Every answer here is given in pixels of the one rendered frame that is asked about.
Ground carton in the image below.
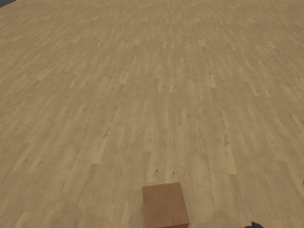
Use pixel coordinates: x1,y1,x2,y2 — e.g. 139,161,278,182
142,182,190,228

